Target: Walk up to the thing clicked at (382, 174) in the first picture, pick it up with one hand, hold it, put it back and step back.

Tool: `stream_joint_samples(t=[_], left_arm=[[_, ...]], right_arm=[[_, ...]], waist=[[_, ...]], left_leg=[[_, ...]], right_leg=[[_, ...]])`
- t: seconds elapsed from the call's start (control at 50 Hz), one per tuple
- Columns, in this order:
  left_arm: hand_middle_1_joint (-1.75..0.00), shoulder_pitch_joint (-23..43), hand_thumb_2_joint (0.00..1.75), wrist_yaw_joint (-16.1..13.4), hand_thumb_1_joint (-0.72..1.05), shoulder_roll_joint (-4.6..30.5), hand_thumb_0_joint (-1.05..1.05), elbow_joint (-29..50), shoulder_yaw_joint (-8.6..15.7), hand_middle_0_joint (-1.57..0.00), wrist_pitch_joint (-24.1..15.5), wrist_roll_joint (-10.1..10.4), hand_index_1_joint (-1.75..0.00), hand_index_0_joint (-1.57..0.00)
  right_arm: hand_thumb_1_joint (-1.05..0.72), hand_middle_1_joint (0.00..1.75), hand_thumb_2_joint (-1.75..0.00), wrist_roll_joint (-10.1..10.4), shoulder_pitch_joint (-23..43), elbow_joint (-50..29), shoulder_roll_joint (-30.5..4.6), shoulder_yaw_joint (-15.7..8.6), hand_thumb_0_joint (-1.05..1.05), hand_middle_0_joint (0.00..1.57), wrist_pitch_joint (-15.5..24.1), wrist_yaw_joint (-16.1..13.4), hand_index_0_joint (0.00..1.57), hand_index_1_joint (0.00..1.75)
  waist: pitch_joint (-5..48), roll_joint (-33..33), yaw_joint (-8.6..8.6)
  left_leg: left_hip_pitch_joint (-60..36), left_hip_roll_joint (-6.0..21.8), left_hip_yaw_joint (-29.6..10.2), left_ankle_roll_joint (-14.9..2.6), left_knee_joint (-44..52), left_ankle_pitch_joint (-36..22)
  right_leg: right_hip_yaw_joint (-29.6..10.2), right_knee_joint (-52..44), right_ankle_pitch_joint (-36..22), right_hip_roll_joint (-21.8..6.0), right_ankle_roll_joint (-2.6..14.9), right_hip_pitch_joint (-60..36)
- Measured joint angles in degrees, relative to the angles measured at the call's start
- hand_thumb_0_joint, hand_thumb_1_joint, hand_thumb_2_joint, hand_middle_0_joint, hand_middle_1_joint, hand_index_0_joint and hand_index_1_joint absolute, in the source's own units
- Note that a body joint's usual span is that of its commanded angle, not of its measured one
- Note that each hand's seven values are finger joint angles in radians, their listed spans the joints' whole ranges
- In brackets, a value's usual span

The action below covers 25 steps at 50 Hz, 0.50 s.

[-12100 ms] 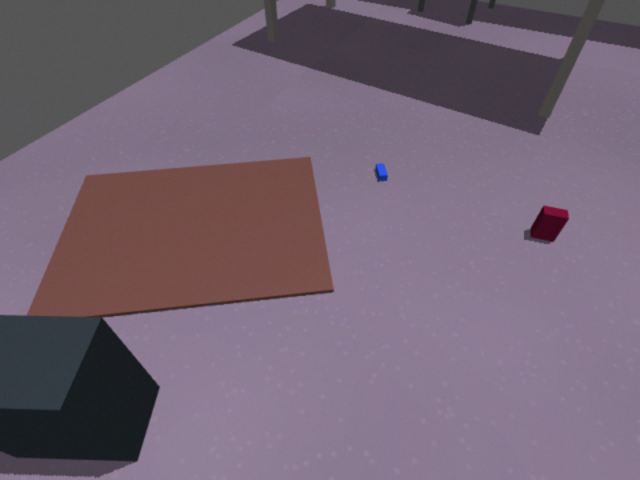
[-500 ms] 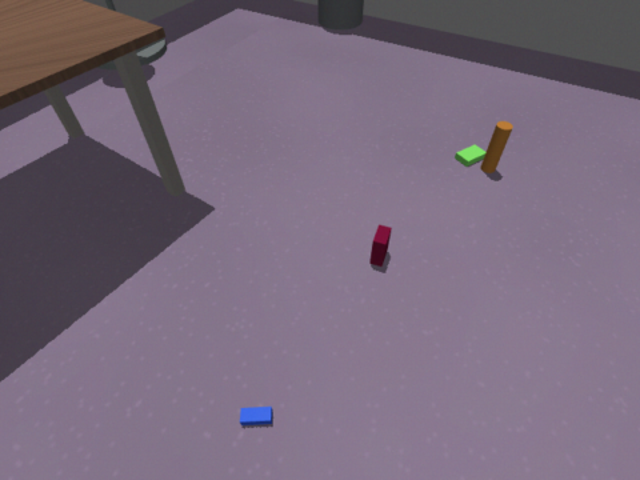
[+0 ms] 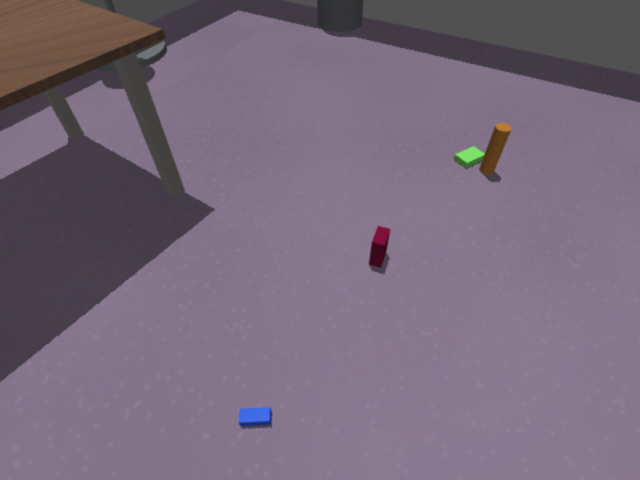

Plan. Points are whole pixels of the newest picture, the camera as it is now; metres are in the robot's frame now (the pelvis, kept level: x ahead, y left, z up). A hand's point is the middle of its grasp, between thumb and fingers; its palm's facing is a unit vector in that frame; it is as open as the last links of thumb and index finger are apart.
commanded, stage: stand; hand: left
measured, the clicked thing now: (255, 416) +0.45 +0.21 -0.78
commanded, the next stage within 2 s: walk up in 0.28 s
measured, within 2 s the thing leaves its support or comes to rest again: neither
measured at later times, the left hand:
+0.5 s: hand out of the picture +0.07 +0.25 -0.16, palm faces -0.02 -0.93 -0.37, open 7.4 cm
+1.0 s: hand out of the picture +0.11 +0.19 -0.17, palm faces +0.06 -0.94 -0.34, open 7.4 cm
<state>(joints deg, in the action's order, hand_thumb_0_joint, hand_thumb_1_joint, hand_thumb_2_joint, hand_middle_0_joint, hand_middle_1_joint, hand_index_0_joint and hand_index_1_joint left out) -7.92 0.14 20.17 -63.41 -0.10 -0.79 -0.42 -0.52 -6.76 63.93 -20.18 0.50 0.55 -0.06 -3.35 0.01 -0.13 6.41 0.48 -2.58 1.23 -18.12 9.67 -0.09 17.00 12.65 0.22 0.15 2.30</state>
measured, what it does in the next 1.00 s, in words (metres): steps on the spot: right foot, then left foot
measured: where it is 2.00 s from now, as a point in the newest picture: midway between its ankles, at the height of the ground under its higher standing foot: outside the picture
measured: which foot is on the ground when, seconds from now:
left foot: down 0.00-0.56, up 0.58-0.88, down 0.90-1.00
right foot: down 0.00-0.34, up 0.36-0.52, down 0.54-1.00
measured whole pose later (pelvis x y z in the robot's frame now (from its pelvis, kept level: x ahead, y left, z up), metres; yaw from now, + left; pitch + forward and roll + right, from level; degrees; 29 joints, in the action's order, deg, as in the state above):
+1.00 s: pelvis +0.05 -0.07 -0.01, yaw +2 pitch -2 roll +1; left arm -9.1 -0.5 20.5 -55.8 1.5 -0.4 0.9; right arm -1.0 -8.1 56.6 -19.6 -1.6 -0.4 0.6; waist -6.9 1.3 1.1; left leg 12.3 -0.7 -1.9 0.3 -29.6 14.7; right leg 1.0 31.9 20.3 -1.6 0.2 8.2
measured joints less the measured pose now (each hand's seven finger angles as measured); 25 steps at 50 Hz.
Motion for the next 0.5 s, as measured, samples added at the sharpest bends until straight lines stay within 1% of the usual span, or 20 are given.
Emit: stream_joint_samples(t=[0.28, 0.3, 0.34, 0.4, 0.44, 0.46, 0.5], left_arm=[[-0.30, -0.21, 0.89, 0.03, 0.91, 0.00, 0.01, -0.07, -0.09, -0.20, 0.05, 0.03, -0.30, -0.20], [-0.30, -0.36, 0.89, 0.42, 0.91, 0.07, 0.01, 0.43, 0.51, -0.20, 0.40, -0.35, -0.30, -0.20], [-0.30, -0.67, 0.89, 1.22, 0.91, 0.87, 0.01, 1.69, 1.93, -0.20, 1.38, -0.99, -0.30, -0.20], [-0.30, -1.44, 0.89, 1.91, 0.91, 2.63, 0.01, 3.33, 3.89, -0.20, 2.99, -1.57, -0.30, -0.20], [-0.30, -1.96, 0.89, 2.35, 0.91, 3.55, 0.01, 4.59, 4.84, -0.20, 3.60, -1.64, -0.30, -0.20], [-0.30, -2.21, 0.89, 2.56, 0.91, 3.90, 0.01, 5.23, 5.18, -0.20, 3.69, -1.59, -0.30, -0.20], [-0.30, -2.82, 0.90, 2.85, 0.91, 4.32, 0.01, 6.30, 5.59, -0.20, 3.45, -1.42, -0.30, -0.20]], right_arm=[[-0.90, 0.30, -0.90, -0.01, -0.28, 0.18, -0.03, 0.01, 0.01, 0.20, 0.00, -0.01, 0.20, 0.30], [-0.90, 0.30, -0.90, -0.12, -0.48, -0.13, 0.08, -0.22, 0.01, 0.20, 0.18, -0.04, 0.20, 0.30], [-0.90, 0.30, -0.90, -0.36, -1.54, -1.37, 0.56, -0.88, 0.01, 0.20, 1.16, -0.36, 0.20, 0.30], [-0.90, 0.30, -0.90, -0.99, -3.45, -3.10, 1.10, -1.90, 0.01, 0.20, 2.12, -0.99, 0.21, 0.30], [-0.90, 0.30, -0.90, -1.53, -4.81, -4.04, 0.76, -2.54, 0.01, 0.20, 2.45, -1.44, 0.21, 0.30], [-0.90, 0.30, -0.90, -1.75, -5.36, -4.35, 0.37, -2.78, 0.01, 0.20, 2.51, -1.61, 0.21, 0.30], [-0.90, 0.30, -0.90, -2.05, -6.14, -4.91, -0.70, -3.23, 0.01, 0.20, 2.36, -1.68, 0.21, 0.30]], waist=[[-0.05, 0.02, 0.04], [0.04, 0.18, 0.05], [0.12, 1.26, 0.07], [0.27, 2.87, -0.25], [0.07, 3.19, -0.44], [-0.16, 3.20, -0.40], [-0.84, 2.92, -0.20]], left_leg=[[0.12, 0.00, 0.15, -0.05, -0.15, -0.04], [0.36, -0.06, 0.21, -0.11, -0.41, 0.08], [0.92, -0.45, 0.40, -0.25, -1.32, 0.62], [1.52, -0.41, 0.56, -0.42, -2.42, 1.44], [1.96, 0.21, 0.27, -0.34, -3.20, 1.99], [2.17, 0.63, 0.17, -0.07, -3.70, 2.32], [2.54, 1.63, 0.07, 0.89, -5.16, 3.27]], right_leg=[[-0.15, 0.20, -0.07, -0.01, -0.05, 0.20], [-0.19, 0.91, 0.26, -0.06, 0.02, 0.67], [-0.36, 4.93, 2.78, -0.41, 0.42, 2.66], [-1.47, 16.63, 11.61, -0.06, 1.02, 7.70], [-2.26, 23.61, 14.67, -0.09, 1.37, 10.96], [-2.56, 25.22, 15.55, -0.44, 1.46, 12.06], [-3.02, 23.51, 15.38, -1.62, 1.51, 12.68]])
